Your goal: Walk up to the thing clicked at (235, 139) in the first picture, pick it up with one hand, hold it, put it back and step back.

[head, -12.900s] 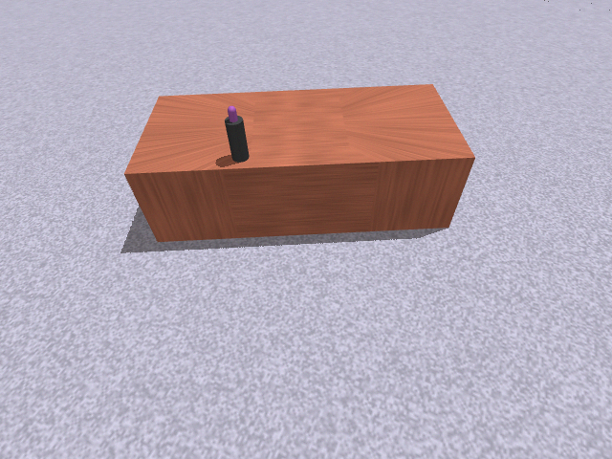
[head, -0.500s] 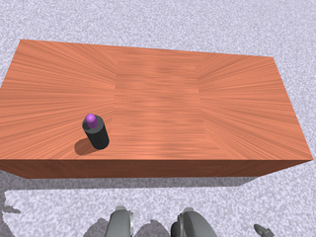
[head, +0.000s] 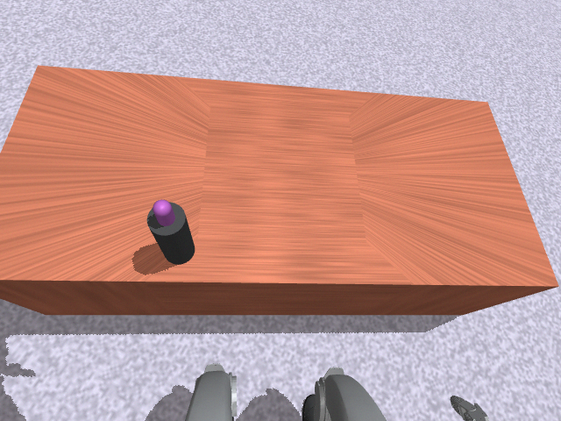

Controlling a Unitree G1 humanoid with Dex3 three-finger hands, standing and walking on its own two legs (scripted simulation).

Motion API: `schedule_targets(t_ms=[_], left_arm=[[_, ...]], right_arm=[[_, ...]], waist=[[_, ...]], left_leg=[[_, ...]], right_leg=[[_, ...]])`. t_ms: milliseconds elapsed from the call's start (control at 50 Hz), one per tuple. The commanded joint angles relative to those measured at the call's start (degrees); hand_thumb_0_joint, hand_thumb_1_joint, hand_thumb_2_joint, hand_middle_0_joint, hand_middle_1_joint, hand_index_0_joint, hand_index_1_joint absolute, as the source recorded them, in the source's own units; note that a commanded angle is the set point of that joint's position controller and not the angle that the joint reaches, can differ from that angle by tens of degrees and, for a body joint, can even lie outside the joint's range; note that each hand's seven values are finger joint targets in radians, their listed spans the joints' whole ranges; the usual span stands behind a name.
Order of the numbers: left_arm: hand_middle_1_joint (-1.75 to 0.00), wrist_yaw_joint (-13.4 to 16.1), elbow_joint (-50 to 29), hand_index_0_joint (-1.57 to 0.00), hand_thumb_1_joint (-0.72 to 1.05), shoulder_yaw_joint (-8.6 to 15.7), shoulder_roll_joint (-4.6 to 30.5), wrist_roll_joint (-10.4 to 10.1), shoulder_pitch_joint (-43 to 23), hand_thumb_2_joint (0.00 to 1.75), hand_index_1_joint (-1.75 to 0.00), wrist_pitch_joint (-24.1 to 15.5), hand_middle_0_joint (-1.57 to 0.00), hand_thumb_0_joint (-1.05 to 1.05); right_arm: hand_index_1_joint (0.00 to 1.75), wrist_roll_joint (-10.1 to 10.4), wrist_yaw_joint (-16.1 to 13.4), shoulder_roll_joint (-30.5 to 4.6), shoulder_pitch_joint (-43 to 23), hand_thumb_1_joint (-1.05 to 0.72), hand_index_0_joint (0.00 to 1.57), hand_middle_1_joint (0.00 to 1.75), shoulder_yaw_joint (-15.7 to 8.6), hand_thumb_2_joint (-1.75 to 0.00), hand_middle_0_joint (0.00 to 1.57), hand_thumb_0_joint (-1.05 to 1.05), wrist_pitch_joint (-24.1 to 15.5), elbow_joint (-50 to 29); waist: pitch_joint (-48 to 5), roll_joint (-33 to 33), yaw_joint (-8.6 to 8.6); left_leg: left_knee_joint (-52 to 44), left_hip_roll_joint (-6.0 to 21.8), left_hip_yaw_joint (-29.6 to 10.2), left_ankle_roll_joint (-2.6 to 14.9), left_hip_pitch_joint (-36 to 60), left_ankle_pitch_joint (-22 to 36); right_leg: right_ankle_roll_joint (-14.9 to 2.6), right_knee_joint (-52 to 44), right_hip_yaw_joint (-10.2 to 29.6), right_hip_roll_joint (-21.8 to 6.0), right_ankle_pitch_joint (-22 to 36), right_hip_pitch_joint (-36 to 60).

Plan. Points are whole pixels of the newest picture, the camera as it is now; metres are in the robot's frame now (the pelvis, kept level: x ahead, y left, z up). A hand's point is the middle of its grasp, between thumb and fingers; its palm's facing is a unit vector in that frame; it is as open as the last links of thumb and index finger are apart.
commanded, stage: go down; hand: left
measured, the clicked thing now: (171, 230) +0.45 +0.20 -0.18
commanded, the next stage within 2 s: approach in 1.40 s
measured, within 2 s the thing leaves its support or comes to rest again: neither
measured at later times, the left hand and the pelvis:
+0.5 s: hand out of the picture +0.40 +0.39 +0.08, palm faces +0.16 -0.99 +0.02, open 17.0 cm; pelvis +0.00 +0.00 +0.00, yaw +0 degrees
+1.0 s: hand out of the picture +0.41 +0.40 +0.08, palm faces +0.15 -0.99 +0.03, open 17.0 cm; pelvis +0.00 +0.00 +0.00, yaw +0 degrees
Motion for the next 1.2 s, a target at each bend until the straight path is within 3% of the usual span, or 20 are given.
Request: schedule_targets(t_ms=[0, 20, 140, 220, 260, 320, 380, 460, 540, 620, 740, 760, 860, 920, 940, 960, 1040, 1080, 1120, 1180], left_arm=[[-0.01, -0.5, -12.6, -0.05, -0.37, 2.9, 23.7, -2.0, -17.4, 0.02, -0.02, -3.6, -0.06, 0.00], [-0.01, -0.6, -10.8, -0.04, -0.39, 2.4, 22.2, -2.2, -17.0, 0.02, -0.02, -3.5, -0.06, 0.00], [-0.02, -0.6, -10.9, -0.04, -0.38, 2.0, 23.1, -2.0, -18.8, 0.03, -0.02, -3.3, -0.05, 0.00], [-0.02, -0.5, -11.4, -0.04, -0.37, 3.6, 25.9, -2.2, -19.3, 0.02, -0.02, -3.2, -0.05, 0.00], [-0.02, -0.6, -10.2, -0.04, -0.37, 3.4, 25.0, -2.4, -18.6, 0.03, -0.02, -3.0, -0.05, 0.00], [-0.01, -1.0, -10.0, -0.04, -0.38, 3.4, 25.6, -2.0, -18.0, 0.02, -0.02, -2.7, -0.05, 0.00], [-0.02, -0.8, -10.0, -0.04, -0.37, 3.5, 25.3, -2.0, -16.0, 0.03, -0.02, -2.3, -0.05, 0.00], [-0.02, -1.0, -11.1, -0.05, -0.40, 4.2, 25.4, -2.7, -16.8, 0.01, -0.02, -2.5, -0.06, 0.00], [-0.02, -0.9, -10.0, -0.05, -0.38, 2.5, 23.6, -2.3, -16.8, 0.02, -0.02, -2.1, -0.06, 0.00], [-0.02, -0.5, -10.7, -0.05, -0.37, 2.5, 24.4, -2.2, -18.3, 0.01, -0.02, -2.5, -0.05, 0.00], [-0.01, -1.1, -9.9, -0.04, -0.37, 2.9, 25.0, -2.2, -18.3, 0.03, -0.02, -3.1, -0.05, 0.00], [-0.01, -1.2, -10.2, -0.04, -0.36, 2.9, 25.6, -2.0, -18.6, 0.02, -0.01, -3.2, -0.05, 0.00], [-0.01, -1.1, -12.4, -0.05, -0.39, 3.3, 26.4, -2.1, -20.7, 0.01, -0.01, -3.1, -0.06, 0.00], [-0.01, -0.8, -10.4, -0.04, -0.39, 3.3, 26.2, -1.7, -19.7, 0.03, -0.01, -2.4, -0.05, 0.00], [-0.01, -0.7, -11.6, -0.04, -0.36, 3.6, 27.2, -1.6, -20.1, 0.02, -0.01, -2.4, -0.05, 0.00], [-0.01, -0.9, -11.0, -0.04, -0.39, 2.4, 24.9, -1.9, -20.0, 0.02, -0.01, -2.3, -0.05, 0.00], [-0.02, -0.3, -8.4, -0.04, -0.40, 2.7, 24.7, -1.7, -18.4, 0.02, -0.02, -1.7, -0.05, 0.00], [-0.01, -0.3, -9.9, -0.04, -0.38, 3.3, 25.4, -2.0, -19.7, 0.02, -0.01, -2.0, -0.05, 0.00], [-0.02, -0.6, -8.3, -0.04, -0.39, 2.7, 23.9, -2.2, -17.9, 0.02, -0.01, -1.9, -0.05, 0.00], [-0.01, -0.6, -11.2, -0.05, -0.39, 3.2, 25.4, -2.2, -19.3, 0.01, -0.01, -2.5, -0.05, 0.00]], right_arm=[[0.30, 0.2, -1.2, -12.2, 7.2, -0.91, 0.20, 0.30, -4.4, -0.90, 0.20, 0.00, -1.3, -3.1], [0.30, 0.2, -1.2, -12.4, 7.1, -0.91, 0.20, 0.30, -4.5, -0.90, 0.20, 0.00, -1.4, -3.2], [0.30, 0.1, -1.3, -12.4, 7.8, -0.91, 0.20, 0.30, -4.1, -0.90, 0.20, 0.00, -1.5, -3.3], [0.30, 0.3, -1.2, -12.5, 7.7, -0.90, 0.20, 0.30, -3.9, -0.90, 0.20, 0.00, -1.5, -3.7], [0.30, 0.6, -1.4, -12.5, 7.7, -0.90, 0.20, 0.30, -3.8, -0.90, 0.20, 0.00, -1.5, -3.6], [0.30, 0.3, -1.5, -12.6, 8.2, -0.91, 0.20, 0.30, -3.6, -0.90, 0.20, 0.00, -1.6, -3.1], [0.30, 0.4, -1.3, -12.3, 8.6, -0.91, 0.20, 0.30, -3.5, -0.90, 0.20, 0.00, -1.4, -3.3], [0.30, 0.5, -1.4, -12.4, 8.4, -0.91, 0.20, 0.30, -3.7, -0.90, 0.20, 0.00, -1.6, -3.2], [0.30, 0.5, -1.5, -12.6, 8.4, -0.91, 0.20, 0.30, -3.8, -0.90, 0.20, 0.00, -1.7, -3.2], [0.30, 0.6, -1.5, -12.4, 8.0, -0.90, 0.20, 0.30, -3.9, -0.90, 0.20, 0.00, -1.8, -3.4], [0.30, 0.2, -1.4, -12.4, 8.7, -0.90, 0.20, 0.30, -3.3, -0.90, 0.20, 0.00, -1.9, -2.9], [0.30, 0.2, -1.4, -12.3, 8.1, -0.90, 0.20, 0.30, -3.4, -0.90, 0.20, 0.00, -1.8, -2.9], [0.30, 0.1, -1.3, -12.9, 9.0, -0.91, 0.20, 0.30, -3.7, -0.90, 0.20, 0.00, -1.8, -2.8], [0.30, 0.1, -1.4, -12.9, 9.0, -0.91, 0.20, 0.30, -3.5, -0.90, 0.20, 0.00, -1.6, -2.5], [0.30, 0.0, -1.4, -12.6, 8.8, -0.91, 0.20, 0.30, -3.4, -0.90, 0.20, 0.00, -1.6, -2.8], [0.30, 0.1, -1.4, -12.8, 8.7, -0.91, 0.20, 0.30, -3.7, -0.90, 0.20, 0.00, -1.6, -2.9], [0.30, 0.3, -1.2, -12.6, 8.6, -0.91, 0.20, 0.30, -3.5, -0.90, 0.20, 0.00, -1.5, -3.4], [0.30, 0.3, -1.0, -12.5, 8.7, -0.91, 0.20, 0.30, -3.5, -0.90, 0.20, 0.00, -1.4, -3.6], [0.30, 0.4, -1.1, -12.7, 8.7, -0.91, 0.20, 0.30, -3.5, -0.90, 0.20, 0.00, -1.3, -3.7], [0.30, 0.4, -1.1, -12.6, 8.9, -0.91, 0.20, 0.30, -3.7, -0.90, 0.20, 0.00, -1.2, -3.6]], waist=[[-25.5, 16.3, 1.43], [-24.5, 15.5, 0.75], [-24.8, 14.4, 0.74], [-25.7, 14.7, 1.43], [-25.0, 13.6, 1.03], [-26.5, 15.7, 1.31], [-26.3, 14.1, 1.60], [-27.3, 15.8, 1.39], [-24.1, 14.1, 0.70], [-22.9, 14.0, 1.07], [-25.7, 14.9, 1.03], [-25.1, 16.0, 1.23], [-28.5, 17.8, 0.94], [-27.8, 16.5, 0.72], [-27.5, 17.4, 1.58], [-27.3, 17.7, 0.70], [-24.4, 14.9, 0.90], [-25.5, 15.3, 1.23], [-24.5, 13.8, 0.78], [-27.0, 15.2, 1.13]], left_leg=[[-9.4, -1.4, -2.8, -1.17, 28.1, 23.6], [-9.5, -1.2, -2.9, -1.16, 27.8, 22.5], [-9.0, -1.7, -2.4, -0.66, 25.1, 20.2], [-9.2, -1.9, -2.1, -0.61, 24.6, 18.8], [-9.3, -1.9, -2.0, -0.49, 24.1, 18.1], [-8.6, -1.5, -2.8, -1.06, 27.1, 24.4], [-8.7, -1.9, -2.0, -0.61, 25.7, 24.2], [-8.5, -1.5, -2.6, -1.02, 28.2, 25.8], [-9.4, -1.5, -2.6, -0.85, 26.6, 23.2], [-9.8, -1.9, -2.0, -0.54, 23.4, 17.5], [-8.0, -1.8, -2.3, -0.79, 26.4, 25.5], [-8.2, -1.8, -2.1, -0.77, 25.6, 23.2], [-8.2, -1.4, -3.2, -1.38, 29.6, 26.9], [-7.9, -1.3, -3.5, -1.30, 29.2, 27.8], [-8.0, -1.5, -2.9, -1.17, 28.6, 26.8], [-8.2, -1.2, -3.2, -1.34, 29.6, 26.7], [-8.9, -1.2, -3.4, -1.20, 26.4, 23.3], [-8.4, -1.4, -3.1, -1.06, 26.2, 23.7], [-8.5, -1.4, -3.2, -0.93, 25.3, 23.5], [-8.3, -1.6, -2.7, -0.90, 26.7, 23.2]], right_leg=[[-3.86, -5.6, 0.5, 2.3, 12.1, 2.9], [-3.85, -5.4, 0.3, 2.4, 11.5, 2.1], [-3.88, -5.7, 0.6, 2.3, 11.4, 3.5], [-3.85, -5.8, 0.8, 2.2, 10.8, 4.8], [-3.73, -5.9, 0.9, 2.4, 10.8, 4.7], [-3.80, -5.1, 0.2, 2.4, 13.0, 2.8], [-3.71, -6.0, 0.7, 2.3, 14.5, 6.5], [-3.73, -5.6, 0.2, 2.5, 14.0, 4.1], [-3.80, -6.2, 0.3, 2.4, 12.8, 3.7], [-3.86, -6.6, 0.8, 2.3, 10.3, 4.6], [-3.78, -5.4, 0.7, 2.2, 14.4, 3.6], [-3.80, -5.3, 1.0, 2.1, 13.1, 3.4], [-3.90, -4.6, 0.2, 2.2, 13.8, 2.2], [-3.86, -4.4, -0.1, 2.4, 14.3, 1.6], [-3.84, -4.9, 0.4, 2.2, 14.1, 2.6], [-3.90, -4.7, 0.1, 2.4, 13.5, 1.2], [-3.98, -4.8, -0.2, 2.6, 11.7, 1.4], [-3.98, -5.0, 0.2, 2.4, 12.0, 1.8], [-3.88, -4.9, 0.0, 2.5, 12.4, 1.9], [-3.85, -5.3, 0.4, 2.4, 12.7, 3.2]])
